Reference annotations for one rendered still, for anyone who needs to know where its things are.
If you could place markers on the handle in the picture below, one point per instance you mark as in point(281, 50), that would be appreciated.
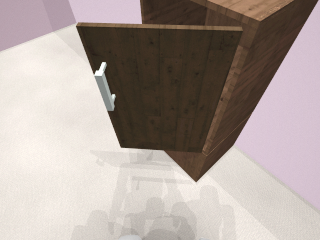
point(104, 88)

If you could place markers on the cupboard door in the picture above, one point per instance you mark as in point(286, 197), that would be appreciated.
point(167, 79)

